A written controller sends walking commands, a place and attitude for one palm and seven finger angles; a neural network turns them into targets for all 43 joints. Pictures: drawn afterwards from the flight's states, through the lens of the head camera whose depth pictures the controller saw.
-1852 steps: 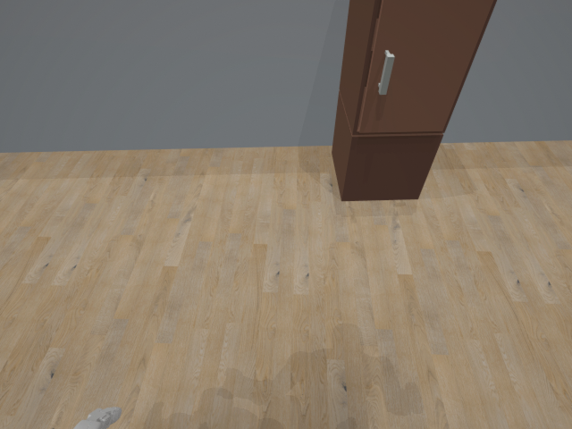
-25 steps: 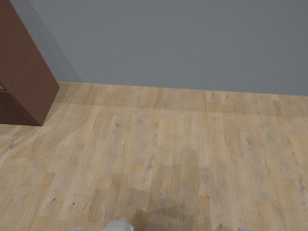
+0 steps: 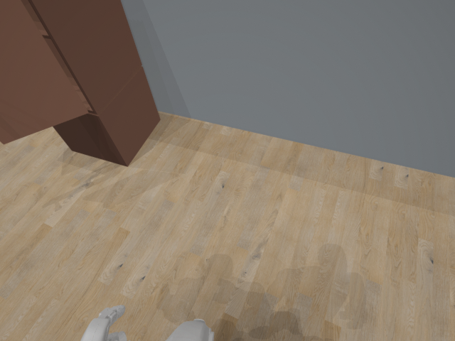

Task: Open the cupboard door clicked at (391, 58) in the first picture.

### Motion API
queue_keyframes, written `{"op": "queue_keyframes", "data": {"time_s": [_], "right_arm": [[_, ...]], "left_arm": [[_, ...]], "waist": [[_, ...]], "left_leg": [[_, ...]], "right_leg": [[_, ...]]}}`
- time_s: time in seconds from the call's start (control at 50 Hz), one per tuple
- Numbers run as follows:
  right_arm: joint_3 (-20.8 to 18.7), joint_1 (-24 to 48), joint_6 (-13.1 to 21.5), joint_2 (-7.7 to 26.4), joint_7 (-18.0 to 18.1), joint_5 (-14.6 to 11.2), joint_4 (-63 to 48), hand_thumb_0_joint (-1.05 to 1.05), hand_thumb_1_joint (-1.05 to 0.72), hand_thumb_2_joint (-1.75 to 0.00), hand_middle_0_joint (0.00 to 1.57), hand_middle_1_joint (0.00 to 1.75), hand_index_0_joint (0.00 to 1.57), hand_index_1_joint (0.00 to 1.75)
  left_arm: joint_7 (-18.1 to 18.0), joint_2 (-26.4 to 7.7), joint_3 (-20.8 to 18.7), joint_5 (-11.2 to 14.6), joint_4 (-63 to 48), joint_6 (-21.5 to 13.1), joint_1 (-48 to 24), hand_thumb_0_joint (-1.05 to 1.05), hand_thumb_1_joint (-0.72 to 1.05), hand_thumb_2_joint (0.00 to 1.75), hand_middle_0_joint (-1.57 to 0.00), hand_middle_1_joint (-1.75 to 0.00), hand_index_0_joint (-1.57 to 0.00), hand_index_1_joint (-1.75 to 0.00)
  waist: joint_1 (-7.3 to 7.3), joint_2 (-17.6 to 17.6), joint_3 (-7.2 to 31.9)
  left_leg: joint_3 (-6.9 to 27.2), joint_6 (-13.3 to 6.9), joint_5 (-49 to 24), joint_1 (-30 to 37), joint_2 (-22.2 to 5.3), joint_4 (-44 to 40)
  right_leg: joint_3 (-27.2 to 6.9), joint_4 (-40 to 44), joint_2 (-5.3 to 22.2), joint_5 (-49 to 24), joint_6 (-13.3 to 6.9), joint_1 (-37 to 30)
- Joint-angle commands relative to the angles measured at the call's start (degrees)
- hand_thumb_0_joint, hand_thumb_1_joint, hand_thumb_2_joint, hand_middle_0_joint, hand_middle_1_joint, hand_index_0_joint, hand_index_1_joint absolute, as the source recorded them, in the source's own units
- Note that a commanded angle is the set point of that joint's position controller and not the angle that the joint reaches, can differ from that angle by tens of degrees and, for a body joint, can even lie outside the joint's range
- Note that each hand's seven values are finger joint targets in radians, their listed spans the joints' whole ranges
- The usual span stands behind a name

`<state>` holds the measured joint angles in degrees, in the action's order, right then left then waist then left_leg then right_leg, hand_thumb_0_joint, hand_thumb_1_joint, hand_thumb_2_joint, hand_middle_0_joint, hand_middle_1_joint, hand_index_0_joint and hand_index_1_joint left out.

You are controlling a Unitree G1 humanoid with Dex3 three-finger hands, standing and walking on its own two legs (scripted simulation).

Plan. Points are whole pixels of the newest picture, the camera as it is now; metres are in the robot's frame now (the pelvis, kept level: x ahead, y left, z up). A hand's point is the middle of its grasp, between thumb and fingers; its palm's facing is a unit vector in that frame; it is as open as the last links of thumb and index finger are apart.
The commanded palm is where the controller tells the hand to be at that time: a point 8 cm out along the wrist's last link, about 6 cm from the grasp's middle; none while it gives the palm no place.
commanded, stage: turn to face it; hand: left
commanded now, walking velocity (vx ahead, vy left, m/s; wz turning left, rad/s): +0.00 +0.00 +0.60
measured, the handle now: out of the picture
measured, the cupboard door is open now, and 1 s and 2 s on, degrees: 50 50 50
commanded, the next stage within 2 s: take the last steps up to it in 0.82 s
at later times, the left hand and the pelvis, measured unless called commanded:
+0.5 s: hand out of the picture +0.01 +0.25 -0.17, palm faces +0.32 -0.91 -0.24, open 7.4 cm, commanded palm none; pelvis +0.01 +0.01 +0.01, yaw +17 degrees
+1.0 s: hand out of the picture -0.02 +0.16 -0.16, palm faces +0.49 -0.85 -0.21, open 7.3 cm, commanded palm none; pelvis +0.04 -0.02 +0.01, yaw +28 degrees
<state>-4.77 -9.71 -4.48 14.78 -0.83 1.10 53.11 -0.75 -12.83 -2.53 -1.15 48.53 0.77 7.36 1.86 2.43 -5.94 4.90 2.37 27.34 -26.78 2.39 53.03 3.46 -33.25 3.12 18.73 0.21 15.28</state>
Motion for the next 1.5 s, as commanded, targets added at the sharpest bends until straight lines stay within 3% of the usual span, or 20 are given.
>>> {"op": "queue_keyframes", "data": {"time_s": [0.0, 0.16, 0.24, 0.28, 0.3, 0.36, 0.64, 0.66, 0.7, 0.8, 0.9, 1.0, 1.04, 1.06, 1.14, 1.34, 1.36, 1.4, 1.42, 1.48], "right_arm": [[-1.3, 1.9, 1.1, 4.9, -0.4, -0.1, -5.1, 0.0, -0.9, -0.9, 0.2, 0.3, 0.2, 0.3], [0.4, 7.5, 1.8, 1.9, -1.1, -0.7, -6.5, 0.0, -0.9, -0.9, 0.2, 0.3, 0.2, 0.3], [-0.2, 0.8, 2.5, 4.6, -0.8, -0.3, -5.1, 0.0, -0.9, -0.9, 0.2, 0.3, 0.2, 0.3], [-3.0, -8.2, 3.1, 15.5, 0.1, 0.4, -3.7, 0.0, -0.9, -0.9, 0.2, 0.3, 0.2, 0.3], [-2.8, -10.2, 2.8, 15.9, 0.7, 0.2, -2.5, 0.0, -0.9, -0.9, 0.2, 0.3, 0.2, 0.3], [-1.4, -2.0, 3.5, 11.1, 2.0, 0.3, -4.9, 0.0, -0.9, -0.9, 0.2, 0.3, 0.2, 0.3], [-1.0, 1.1, 2.9, 8.5, 1.5, 0.1, -4.0, 0.0, -0.9, -0.9, 0.2, 0.3, 0.2, 0.3], [-0.8, 1.1, 3.0, 6.8, 1.4, -0.3, -4.2, 0.0, -0.9, -0.9, 0.2, 0.3, 0.2, 0.3], [-0.2, 2.0, 2.9, 2.9, 1.0, -0.7, -6.2, 0.0, -0.9, -0.9, 0.2, 0.3, 0.2, 0.3], [-0.2, 0.7, 1.7, 2.6, 0.5, -0.4, -2.6, 0.0, -0.9, -0.9, 0.2, 0.3, 0.2, 0.3], [1.2, 3.9, 2.6, -0.2, 0.5, -0.8, -2.0, 0.0, -0.9, -0.9, 0.2, 0.3, 0.2, 0.3], [1.3, -2.9, 4.4, 2.1, 0.5, 0.0, 0.6, 0.0, -0.9, -0.9, 0.2, 0.3, 0.2, 0.3], [-0.9, -11.2, 4.9, 11.1, 1.0, 0.9, 1.7, 0.0, -0.9, -0.9, 0.2, 0.3, 0.2, 0.3], [-0.9, -13.6, 4.4, 11.2, 1.6, 0.9, 2.6, 0.0, -0.9, -0.9, 0.2, 0.3, 0.2, 0.3], [1.0, -6.0, 6.0, 6.0, 2.1, 0.7, 0.6, 0.0, -0.9, -0.9, 0.2, 0.3, 0.2, 0.3], [1.1, -7.1, 6.1, 5.1, 1.3, 0.1, 3.5, 0.0, -0.9, -0.9, 0.2, 0.3, 0.2, 0.3], [1.2, -6.3, 6.2, 3.5, 1.2, -0.2, 3.3, 0.0, -0.9, -0.9, 0.2, 0.3, 0.2, 0.3], [1.4, -4.1, 6.1, 1.6, 0.5, -0.2, 0.1, 0.0, -0.9, -0.9, 0.2, 0.3, 0.2, 0.3], [0.8, -2.0, 5.9, 3.4, 0.2, 0.5, -0.3, 0.0, -0.9, -0.9, 0.2, 0.3, 0.2, 0.3], [0.7, -3.2, 4.7, 0.9, -0.5, 0.6, 2.2, 0.0, -0.9, -0.9, 0.2, 0.3, 0.2, 0.3]], "left_arm": [[-1.1, -8.4, -2.0, 0.3, -3.5, -0.9, 1.4, 0.0, 0.9, 0.9, -0.2, -0.3, -0.2, -0.3], [-1.1, -11.8, -3.5, -0.5, -0.8, -1.1, 8.5, 0.0, 0.9, 0.9, -0.2, -0.3, -0.2, -0.3], [-0.4, -11.9, -3.7, 0.2, -0.7, -0.8, 6.1, 0.0, 0.9, 0.9, -0.2, -0.3, -0.2, -0.3], [0.1, -5.6, -2.1, 0.9, -4.4, -0.1, 2.9, 0.0, 0.9, 0.9, -0.2, -0.3, -0.2, -0.3], [-0.3, -7.4, -2.0, 0.3, -5.2, 0.7, 0.0, 0.0, 0.9, 0.9, -0.2, -0.3, -0.2, -0.3], [-0.1, -7.0, -2.5, 0.0, -2.5, 0.9, -0.2, 0.0, 0.9, 0.9, -0.2, -0.3, -0.2, -0.3], [0.0, -5.6, -2.0, 0.4, 0.4, 0.2, 6.8, 0.0, 0.9, 0.9, -0.2, -0.3, -0.2, -0.3], [-0.3, -7.1, -2.3, 0.4, 0.8, -0.5, 8.7, 0.0, 0.9, 0.9, -0.2, -0.3, -0.2, -0.3], [-0.9, -14.4, -3.6, -0.6, 0.6, -1.2, 9.6, 0.0, 0.9, 0.9, -0.2, -0.3, -0.2, -0.3], [-1.0, -7.7, -1.9, -0.1, 0.0, -1.5, 3.9, 0.0, 0.9, 0.9, -0.2, -0.3, -0.2, -0.3], [-1.1, -9.3, -2.5, -0.5, 3.0, -1.6, 9.7, 0.0, 0.9, 0.9, -0.2, -0.3, -0.2, -0.3], [0.1, -9.9, -3.2, 0.3, 4.2, -1.6, 7.8, 0.0, 0.9, 0.9, -0.2, -0.3, -0.2, -0.3], [1.1, -4.3, -2.0, 0.6, 1.0, -1.3, 4.2, 0.0, 0.9, 0.9, -0.2, -0.3, -0.2, -0.3], [0.9, -4.7, -1.8, 0.0, -0.5, -1.1, -1.1, 0.0, 0.9, 0.9, -0.2, -0.3, -0.2, -0.3], [2.1, -4.3, -1.9, -0.5, 2.4, -1.0, 0.9, 0.0, 0.9, 0.9, -0.2, -0.3, -0.2, -0.3], [2.2, -3.2, -1.7, -0.4, 5.4, -2.3, 7.8, 0.0, 0.9, 0.9, -0.2, -0.3, -0.2, -0.3], [1.9, -5.1, -2.4, -0.5, 6.8, -2.7, 12.6, 0.0, 0.9, 0.9, -0.2, -0.3, -0.2, -0.3], [0.8, -13.4, -4.0, -0.5, 8.7, -3.3, 21.1, 0.0, 0.9, 0.9, -0.2, -0.3, -0.2, -0.3], [0.5, -11.5, -3.6, 0.0, 7.9, -3.2, 18.3, 0.0, 0.9, 0.9, -0.2, -0.3, -0.2, -0.3], [0.1, -4.7, -1.7, -0.1, 6.7, -4.2, 11.1, 0.0, 0.9, 0.9, -0.2, -0.3, -0.2, -0.3]], "waist": [[-1.21, -18.2, 5.7], [-4.59, -13.8, 7.6], [-0.21, -10.3, 9.0], [4.74, 16.7, 13.0], [4.77, 9.9, 13.9], [1.23, 7.8, 10.0], [-3.25, 5.8, 9.7], [-4.17, 2.2, 10.3], [-5.03, -19.5, 8.5], [-1.73, -15.0, 4.8], [-4.39, -12.7, 6.9], [-1.02, -8.8, 7.4], [2.89, 16.2, 9.1], [4.44, 11.3, 6.3], [-0.95, 7.0, 2.2], [-4.83, 1.3, 3.9], [-7.24, -4.3, 4.5], [-10.21, -22.3, 4.1], [-8.44, -13.9, -0.4], [-3.44, -12.8, -3.6]], "left_leg": [[-3.7, 1.5, -1.9, -7.8, -3.5, 16.2], [-10.6, 1.1, -1.5, 0.5, -2.8, -9.0], [-10.3, -0.9, -14.8, 16.4, -2.3, -24.8], [21.1, -13.9, -47.6, 30.1, -25.7, -31.7], [20.5, -17.5, -48.8, 28.5, -27.4, -30.6], [13.7, -13.6, -33.7, 19.4, -19.4, -32.9], [10.7, -8.9, -24.4, 8.7, -11.3, -29.0], [9.2, -6.7, -22.0, 5.1, -8.7, -24.9], [-2.7, -0.8, 6.6, -5.4, 1.5, -1.4], [-3.7, 0.2, -0.6, -4.4, -2.8, 10.4], [-8.3, 0.5, -0.5, 1.6, -1.7, -8.1], [-9.6, -1.6, -12.1, 19.6, -1.3, -28.7], [18.9, -13.1, -13.7, 31.7, -21.6, -36.6], [21.3, -17.9, -12.2, 28.4, -24.4, -38.6], [12.8, -14.2, -5.2, 17.3, -17.4, -41.8], [2.3, -10.7, -4.1, 7.8, -10.4, -33.5], [-0.8, -8.3, -1.2, 1.4, -6.5, -25.8], [-5.9, -3.8, 8.4, -14.1, -0.5, 4.3], [-2.1, -3.5, 2.7, -15.2, -3.9, 9.6], [-2.1, -1.9, -10.4, -10.4, -8.1, 11.3]], "right_leg": [[-5.9, 13.4, 14.5, -28.9, -6.6, -9.1], [-0.7, 7.8, 17.3, -38.6, -6.6, -15.0], [3.9, -2.3, 15.8, -30.6, -1.7, -5.2], [6.0, -26.8, 3.5, 19.8, 5.3, 18.1], [-2.0, -32.3, 3.8, 20.6, 4.0, 19.0], [-4.5, -34.5, 3.9, 9.4, 4.2, 18.0], [-0.4, 3.0, -2.8, -3.3, 3.0, -5.9], [-3.3, 10.6, 0.1, -6.7, 2.3, -11.9], [-25.4, 18.7, 23.4, -14.1, -8.4, -11.3], [-8.1, 13.6, 14.2, -30.5, -8.4, -7.9], [-6.2, 9.4, 14.3, -40.8, -8.1, -14.1], [-3.4, 4.4, 12.8, -15.2, -3.1, -3.2], [5.9, -20.2, 0.7, 16.6, 2.3, 18.3], [0.8, -28.3, 1.3, 18.9, 1.2, 22.5], [-2.4, -30.5, 3.7, 6.3, 0.4, 19.6], [3.7, 1.9, -0.9, -2.5, 1.2, -7.6], [-0.3, 7.1, 1.6, 0.1, 0.5, -16.4], [-35.2, 26.1, 26.8, 19.6, -9.4, -21.2], [-33.3, 28.0, 26.4, 22.5, -11.0, -15.0], [-18.2, 27.6, 20.0, 12.3, -7.1, -2.5]]}}
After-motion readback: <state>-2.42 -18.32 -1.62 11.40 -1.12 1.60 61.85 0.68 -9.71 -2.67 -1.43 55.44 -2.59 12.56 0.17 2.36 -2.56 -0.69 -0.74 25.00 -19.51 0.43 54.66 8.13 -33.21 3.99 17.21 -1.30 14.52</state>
